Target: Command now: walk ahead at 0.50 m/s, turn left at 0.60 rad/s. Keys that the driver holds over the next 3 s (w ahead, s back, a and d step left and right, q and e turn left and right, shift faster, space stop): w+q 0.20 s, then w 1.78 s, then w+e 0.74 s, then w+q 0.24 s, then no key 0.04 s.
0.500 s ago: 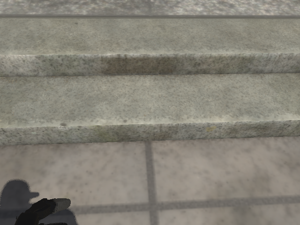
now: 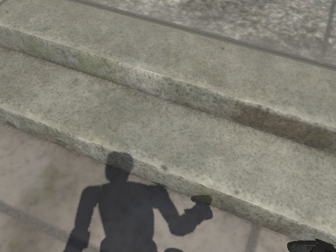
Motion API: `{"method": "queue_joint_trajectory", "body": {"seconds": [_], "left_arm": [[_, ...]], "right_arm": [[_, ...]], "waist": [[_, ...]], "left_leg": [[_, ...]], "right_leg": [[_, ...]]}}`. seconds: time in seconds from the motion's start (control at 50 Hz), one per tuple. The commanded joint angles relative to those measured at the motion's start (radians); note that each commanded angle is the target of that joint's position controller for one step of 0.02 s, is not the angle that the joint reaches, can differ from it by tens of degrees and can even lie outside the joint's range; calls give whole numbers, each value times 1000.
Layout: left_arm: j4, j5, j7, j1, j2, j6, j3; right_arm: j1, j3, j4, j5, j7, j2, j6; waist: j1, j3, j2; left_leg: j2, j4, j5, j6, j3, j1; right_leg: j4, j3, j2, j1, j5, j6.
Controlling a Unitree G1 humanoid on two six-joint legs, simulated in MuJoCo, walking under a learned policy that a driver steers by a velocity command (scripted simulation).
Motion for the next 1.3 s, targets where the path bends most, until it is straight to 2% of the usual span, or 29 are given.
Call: {"method": "queue_joint_trajectory", "body": {"seconds": [0.02, 0.04, 0.06, 0.08, 0.12, 0.14, 0.22, 0.42, 0.46, 0.5, 0.52, 0.54, 0.56, 0.6, 0.64, 0.7, 0.82, 0.9, 0.94, 0.98, 1.0, 1.02, 1.04, 1.06, 1.12, 1.18, 1.22, 1.26, 1.3], "left_arm": [[-44, -8, 13, 15, 192, 13, 33], [-74, -3, 13, 10, 172, 15, 23], [-161, 1, -10, 33, 60, 10, -2], [-178, 16, -10, -81, 141, 9, 16], [-192, -5, -14, -137, 118, -5, 4], [-182, 3, -12, -125, 115, 0, 3], [-169, 27, -19, -75, 96, 47, -1], [-239, 5, -24, -332, 62, 26, -21], [-221, 6, -12, -268, 82, 23, -12], [-154, 17, 4, -61, 108, 8, 6], [-126, 34, 20, 85, 163, -3, 22], [-127, 52, 25, 142, 297, -7, 50], [-111, 14, 9, 88, 250, 6, 47], [-145, -2, -4, -83, 101, 10, 13], [-125, 1, 4, -89, 61, -2, -2], [-80, -7, -4, -32, 82, -28, 3], [-44, -9, -9, 4, 80, -20, -3], [-17, -2, -4, 49, 77, -15, -5], [-17, -9, 3, 16, 87, -12, -6], [-27, -37, 1, -34, 97, -1, -4], [-60, -37, 0, -32, 29, -1, -21], [-51, -31, 11, 114, -50, 14, -34], [-30, 3, 16, 90, 7, 31, -24], [-60, 24, 12, -35, 9, 33, -17], [-137, 5, 10, -159, -81, 44, -36], [-239, -9, 27, -291, -182, 54, -85], [-301, -9, 34, -357, -199, 59, -105], [-369, -9, 32, -445, -192, 67, -126], [-388, -3, 28, -461, -157, 86, -130]], "right_arm": [[142, -39, -18, -18, -20, -101, -28], [329, -64, 33, -26, -36, -162, -35], [327, -94, 24, -1, -49, -295, -32], [369, -95, 9, 28, -57, -291, -25], [302, -73, 48, 36, -70, -209, -26], [257, -63, 45, 35, -73, -179, -30], [213, -50, 55, 45, -69, -158, -58], [338, -43, 152, 38, -73, -165, -82], [312, -41, 161, 32, -81, -170, -85], [279, -41, 172, 35, -86, -179, -85], [273, -28, 162, 38, -86, -144, -90], [362, -5, 123, 62, -86, -36, -96], [395, -13, 154, 34, -92, -96, -89], [288, -14, 159, 21, -78, -116, -77], [251, -8, 153, 12, -67, -95, -60], [260, 4, 169, 2, -56, -63, -46], [52, 42, 111, 17, -43, -5, -44], [45, 51, 111, 27, -71, -4, -45], [136, 40, 133, 20, -86, -23, -56], [370, 19, 209, 9, -89, -46, -76], [440, -6, 220, -10, -94, -158, -81], [456, -33, 216, -2, -89, -243, -58], [405, -49, 217, 34, -89, -227, -38], [333, -29, 211, 37, -81, -136, -33], [361, 18, 289, 24, -76, 6, -55], [435, 30, 375, 22, -75, 7, -78], [424, 46, 404, 33, -77, 9, -88], [383, 64, 411, 47, -93, 20, -96], [409, 59, 416, 63, -122, -32, -99]], "waist": [[-125, -117, -105], [-206, -242, -16], [-146, -325, 263], [-209, -344, 127], [-149, -124, 13], [-109, -81, -5], [-43, -74, 24], [-138, -12, 49], [-96, -15, 62], [11, -88, 18], [74, -166, -41], [18, -236, -295], [-26, -218, -235], [-64, -29, -51], [-85, 7, -101], [-100, -42, -90], [-57, -18, -117], [-44, -60, -161], [-97, -100, -130], [-207, -155, -56], [-203, -167, 103], [-132, -246, 241], [-152, -204, 118], [-144, -33, 73], [-96, 37, 65], [-77, 36, 11], [-42, 68, 11], [-16, 100, 0], [-36, 68, 27]], "left_leg": [[-123, -114, -60, 73, 64, 286], [-23, -146, -127, 123, -99, 564], [282, -211, -183, 246, -622, 865], [323, -313, -77, 274, -816, 877], [245, -307, 231, 225, -524, 665], [197, -324, 301, 197, -453, 565], [118, -385, 364, 197, -349, 401], [121, -380, 415, 114, -290, 472], [133, -317, 532, 97, -299, 477], [73, -56, 755, 64, -248, 478], [18, 181, 580, 35, -218, 349], [-154, 531, -39, -14, -138, 77], [-160, 624, -299, -4, -217, -6], [-53, 606, -171, -4, -209, -32], [-16, 551, -111, -28, -159, 2], [-5, 529, -65, -58, -113, 4], [19, 173, 35, -99, -9, 13], [-30, 61, 43, -61, 32, 136], [-59, -7, 5, -19, 26, 224], [-44, -215, 164, 5, 8, 486], [190, -287, 292, 30, -289, 620], [391, -300, 436, 170, -566, 721], [385, -383, -67, 259, -606, 624], [318, -440, -413, 242, -551, 499], [218, -428, -410, 155, -392, 374], [235, -405, -389, 118, -348, 349], [227, -424, -399, 87, -312, 260], [173, -507, -368, 69, -244, 111], [167, -626, -189, 132, -243, 131]], "right_leg": [[340, 9, -219, -31, 989, -109], [625, 1, -197, -222, 761, -78], [956, 12, -23, -670, -98, -18], [1061, 213, 20, -800, -166, -17], [946, 257, -66, -801, 13, -34], [875, 262, -84, -737, 23, -31], [751, 242, -73, -613, 57, 5], [333, 202, -13, -547, 337, -34], [308, 195, 21, -442, 239, -62], [171, 166, 80, -215, 214, -95], [127, 301, -52, -15, 185, -132], [32, 753, -343, 163, 228, -252], [-63, 957, -382, 77, 156, -299], [-98, 688, -287, -127, 19, -277], [-129, 515, -202, -185, 271, -229], [-109, 378, -171, -162, 617, -234], [-86, 255, -127, -149, 822, -198], [-9, 258, -158, -111, 939, -197], [135, 263, -161, -75, 1095, -203], [425, 239, -90, -183, 887, -174], [703, 188, -1, -397, 428, -131], [1053, 183, 117, -589, -148, -103], [1249, 235, 74, -711, -122, -102], [1414, 221, 39, -849, -82, -104], [1781, 207, 26, -1101, -78, -130], [1993, 254, 49, -1346, -83, -159], [1990, 274, 52, -1413, -53, -161], [1730, 201, 19, -1312, -6, -133], [1565, 107, 7, -1222, -4, -105]]}}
